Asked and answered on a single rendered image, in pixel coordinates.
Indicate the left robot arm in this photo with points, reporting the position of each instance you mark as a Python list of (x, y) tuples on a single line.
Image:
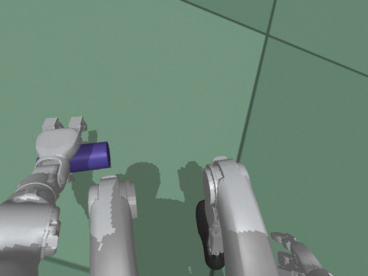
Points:
[(29, 218)]

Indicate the bottle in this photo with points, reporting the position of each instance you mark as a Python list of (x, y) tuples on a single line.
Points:
[(90, 157)]

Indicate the right robot foot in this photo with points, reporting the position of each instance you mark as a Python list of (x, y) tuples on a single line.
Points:
[(214, 262)]

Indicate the left robot hand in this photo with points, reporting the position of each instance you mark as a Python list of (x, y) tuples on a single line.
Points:
[(59, 141)]

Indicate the right robot hand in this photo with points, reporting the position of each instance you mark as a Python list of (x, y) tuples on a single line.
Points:
[(300, 262)]

